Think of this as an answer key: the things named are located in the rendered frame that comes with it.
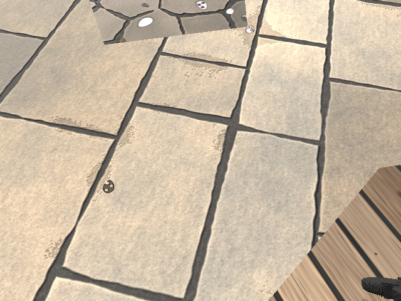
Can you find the right robot hand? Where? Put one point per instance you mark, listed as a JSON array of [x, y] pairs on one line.
[[387, 287]]

